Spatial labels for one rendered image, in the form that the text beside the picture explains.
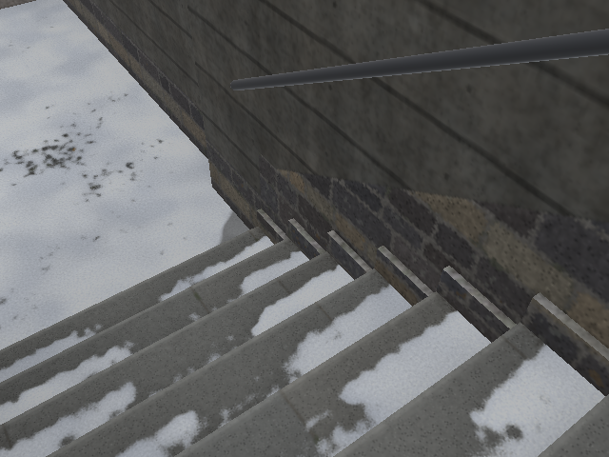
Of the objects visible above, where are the stairs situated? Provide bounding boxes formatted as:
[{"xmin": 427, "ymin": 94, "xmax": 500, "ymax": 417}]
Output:
[{"xmin": 0, "ymin": 227, "xmax": 609, "ymax": 457}]

